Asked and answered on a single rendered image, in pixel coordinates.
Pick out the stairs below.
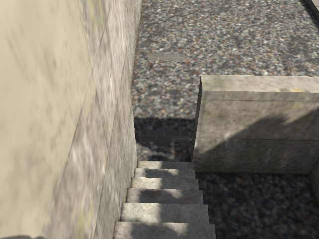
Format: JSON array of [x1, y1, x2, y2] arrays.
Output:
[[113, 160, 216, 239]]

